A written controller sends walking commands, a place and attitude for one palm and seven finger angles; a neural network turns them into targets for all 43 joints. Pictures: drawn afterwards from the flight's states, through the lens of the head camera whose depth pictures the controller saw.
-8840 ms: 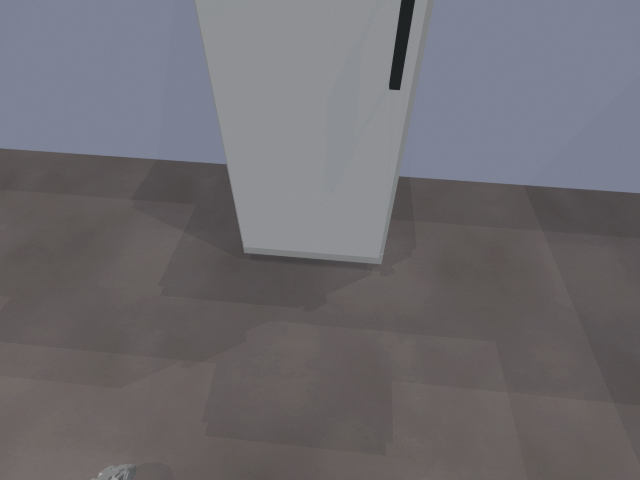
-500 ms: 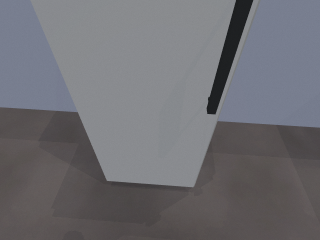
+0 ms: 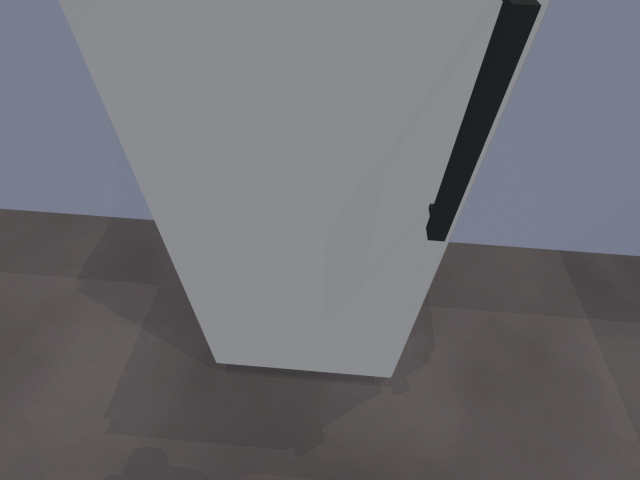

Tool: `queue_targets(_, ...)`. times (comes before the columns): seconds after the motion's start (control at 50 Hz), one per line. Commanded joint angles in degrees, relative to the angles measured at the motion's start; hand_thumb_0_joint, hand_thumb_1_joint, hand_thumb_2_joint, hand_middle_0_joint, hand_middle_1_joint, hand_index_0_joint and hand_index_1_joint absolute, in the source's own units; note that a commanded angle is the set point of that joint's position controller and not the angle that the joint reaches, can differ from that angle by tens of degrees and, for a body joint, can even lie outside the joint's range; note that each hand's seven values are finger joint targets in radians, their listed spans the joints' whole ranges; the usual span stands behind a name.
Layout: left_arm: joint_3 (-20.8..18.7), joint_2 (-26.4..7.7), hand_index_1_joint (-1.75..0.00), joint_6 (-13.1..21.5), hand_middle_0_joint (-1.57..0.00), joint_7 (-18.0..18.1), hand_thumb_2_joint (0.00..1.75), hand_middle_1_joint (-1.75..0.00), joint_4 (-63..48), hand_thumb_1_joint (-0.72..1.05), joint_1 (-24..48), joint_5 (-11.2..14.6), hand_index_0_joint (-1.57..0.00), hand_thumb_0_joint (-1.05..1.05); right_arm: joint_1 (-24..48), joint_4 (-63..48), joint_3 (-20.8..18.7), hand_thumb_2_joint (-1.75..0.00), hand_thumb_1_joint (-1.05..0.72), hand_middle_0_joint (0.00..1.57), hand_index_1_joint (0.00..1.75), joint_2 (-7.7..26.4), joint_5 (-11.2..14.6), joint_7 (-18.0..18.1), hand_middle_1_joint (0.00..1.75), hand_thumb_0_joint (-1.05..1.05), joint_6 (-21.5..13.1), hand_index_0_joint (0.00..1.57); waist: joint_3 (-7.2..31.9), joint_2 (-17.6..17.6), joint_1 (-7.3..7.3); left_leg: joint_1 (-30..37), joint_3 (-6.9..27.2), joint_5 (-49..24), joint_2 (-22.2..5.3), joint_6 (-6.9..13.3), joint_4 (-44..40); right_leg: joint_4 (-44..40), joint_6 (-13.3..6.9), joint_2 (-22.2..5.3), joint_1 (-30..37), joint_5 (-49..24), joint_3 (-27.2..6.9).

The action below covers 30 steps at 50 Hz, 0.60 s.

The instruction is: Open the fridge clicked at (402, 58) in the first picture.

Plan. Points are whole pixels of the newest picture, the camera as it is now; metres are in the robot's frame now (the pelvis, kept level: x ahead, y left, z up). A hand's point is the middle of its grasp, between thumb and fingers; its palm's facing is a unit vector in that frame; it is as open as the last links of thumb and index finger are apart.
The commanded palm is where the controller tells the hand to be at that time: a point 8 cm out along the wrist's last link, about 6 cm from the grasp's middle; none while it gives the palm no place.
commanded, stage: look again from close up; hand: right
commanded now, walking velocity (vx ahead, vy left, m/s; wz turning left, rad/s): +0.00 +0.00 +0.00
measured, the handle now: (464, 136) +0.49 -0.14 +0.19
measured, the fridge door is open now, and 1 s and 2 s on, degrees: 0 0 0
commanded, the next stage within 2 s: raise the hand to about handle height in 0.62 s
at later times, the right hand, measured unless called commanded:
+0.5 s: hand out of the picture +0.06 -0.21 -0.16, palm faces -0.01 +0.96 -0.28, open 7.4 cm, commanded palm none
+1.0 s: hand (521, 427) +0.20 -0.22 +0.00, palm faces +0.09 +0.99 -0.07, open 7.9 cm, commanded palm +0.13 -0.27 -0.02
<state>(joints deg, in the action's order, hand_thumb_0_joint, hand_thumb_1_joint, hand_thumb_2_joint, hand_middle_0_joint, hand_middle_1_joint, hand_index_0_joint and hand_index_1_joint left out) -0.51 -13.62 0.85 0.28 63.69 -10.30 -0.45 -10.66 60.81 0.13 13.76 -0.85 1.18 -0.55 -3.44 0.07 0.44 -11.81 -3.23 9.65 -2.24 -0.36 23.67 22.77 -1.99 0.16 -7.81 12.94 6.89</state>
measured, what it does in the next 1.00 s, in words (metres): stands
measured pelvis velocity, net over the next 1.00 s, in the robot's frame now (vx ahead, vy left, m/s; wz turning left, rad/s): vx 0.00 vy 0.02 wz -0.03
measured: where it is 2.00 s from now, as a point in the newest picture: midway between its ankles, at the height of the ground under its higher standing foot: outside the picture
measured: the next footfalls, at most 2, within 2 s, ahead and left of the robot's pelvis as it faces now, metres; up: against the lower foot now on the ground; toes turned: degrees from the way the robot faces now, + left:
none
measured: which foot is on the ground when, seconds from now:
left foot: down 0.00-1.00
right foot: down 0.00-1.00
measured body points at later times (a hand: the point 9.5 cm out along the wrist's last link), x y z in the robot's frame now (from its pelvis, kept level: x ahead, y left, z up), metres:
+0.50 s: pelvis +0.01 +0.01 +0.00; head +0.02 +0.01 +0.45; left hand +0.06 +0.27 -0.15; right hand +0.06 -0.26 -0.14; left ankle +0.04 +0.12 -0.74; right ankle +0.00 -0.09 -0.74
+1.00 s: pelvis +0.00 +0.02 -0.04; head +0.02 +0.01 +0.41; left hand +0.18 +0.26 -0.10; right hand +0.19 -0.27 +0.01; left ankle +0.04 +0.12 -0.74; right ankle +0.00 -0.09 -0.74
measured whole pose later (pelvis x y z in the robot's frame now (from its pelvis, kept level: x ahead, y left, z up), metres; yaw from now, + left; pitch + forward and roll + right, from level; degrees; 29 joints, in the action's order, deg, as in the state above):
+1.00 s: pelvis +0.00 +0.02 -0.04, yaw -1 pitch +6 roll -1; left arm -1.4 -13.3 16.3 0.1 36.4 -11.3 1.6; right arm -17.7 16.8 -16.3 14.9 18.0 -21.0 -31.9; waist 3.9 -1.6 0.7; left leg -32.6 -4.5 20.4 -2.8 1.2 47.1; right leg 46.6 -0.8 -1.4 -29.2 23.3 5.1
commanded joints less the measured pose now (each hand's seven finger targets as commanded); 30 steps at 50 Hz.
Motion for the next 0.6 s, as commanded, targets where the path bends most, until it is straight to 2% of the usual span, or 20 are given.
queue_targets(0.0, -1.28, -8.81, -0.30, 0.78, -0.20, 0.38, 0.90, -0.30, -2.11, 0.90, -0.24, -0.12, -0.20, 0.00, -0.37, -2.62, -1.56, -0.90, -0.90, 0.20, 0.30, 9.37, -0.07, 0.81, 0.30, 0.00, -1.25, 0.20, 2.55, -0.23, -0.08, 1.94, 6.37, -4.50, -6.03, 1.51, -4.63, -6.32, 0.60, -7.93, -0.91, -5.16, -8.27)
queue_targets(0.08, -1.21, -9.09, -0.30, 0.79, -0.20, 0.36, 0.90, -0.30, -1.75, 0.90, 0.12, -0.19, -0.20, 0.00, 0.15, -2.39, -1.55, -0.90, -0.90, 0.20, 0.30, 9.80, -0.06, 0.77, 0.30, 0.00, -1.31, 0.20, 2.78, 0.48, -0.09, 2.44, 6.45, -5.09, -6.11, 1.59, -5.21, -6.68, 0.70, -7.94, -0.21, -5.78, -8.27)
queue_targets(0.14, -1.21, -9.52, -0.30, 0.86, -0.20, 0.38, 0.90, -0.30, -1.65, 0.90, 0.02, -0.15, -0.20, 0.00, 0.39, -2.34, -1.56, -0.90, -0.90, 0.20, 0.30, 10.21, -0.07, 0.73, 0.30, 0.00, -1.47, 0.20, 4.06, -0.40, -0.03, 3.40, 6.32, -7.10, -6.11, 1.63, -5.29, -6.50, 0.66, -8.15, 0.81, -7.45, -8.21)
queue_targets(0.3, -1.02, -10.04, -0.30, 0.80, -0.20, 0.47, 0.90, -0.30, -1.19, 0.90, 0.75, -0.16, -0.20, 0.00, 1.03, -1.79, -1.55, -0.90, -0.90, 0.20, 0.30, 10.66, 0.01, 0.59, 0.30, 0.00, -1.44, 0.20, 2.08, -0.06, -0.10, 3.16, 6.65, -5.35, -6.13, 1.56, -6.82, -7.70, 0.86, -8.12, 0.45, -5.93, -8.34)
queue_targets(0.34, -0.98, -9.97, -0.30, 0.80, -0.20, 0.41, 0.90, -0.30, -1.16, 0.90, 0.37, -0.12, -0.20, 0.00, 0.70, -1.76, -1.50, -0.90, -0.90, 0.20, 0.30, 10.83, -0.03, 0.60, 0.30, 0.00, -1.45, 0.20, 2.91, -0.26, -0.13, 3.62, 6.43, -5.16, -6.16, 1.53, -6.97, -7.62, 0.81, -8.13, 0.81, -5.94, -8.34)
queue_targets(0.52, -0.88, -10.36, -0.30, 0.86, -0.20, 0.51, 0.90, -0.30, -0.77, 0.90, 0.42, -0.18, -0.20, 0.00, 0.65, -1.08, -1.52, -0.90, -0.90, 0.20, 0.30, 10.88, 0.05, 0.46, 0.30, 0.00, -1.44, 0.20, 2.23, 0.32, -0.10, 3.27, 6.57, -3.96, -6.18, 1.57, -7.69, -8.33, 0.87, -8.10, 0.81, -5.06, -8.33)
queue_targets(0.58, -0.81, -10.50, -0.30, 0.93, -0.20, 0.56, 0.90, -0.30, -0.78, 0.90, 0.23, -0.16, -0.20, 0.00, 0.59, -1.10, -1.49, -0.90, -0.90, 0.20, 0.30, 11.01, 0.06, 0.49, 0.30, 0.00, -1.52, 0.20, 2.63, -0.18, -0.07, 3.77, 6.58, -5.60, -6.23, 1.64, -7.49, -8.10, 0.84, -8.19, 1.05, -6.42, -8.48)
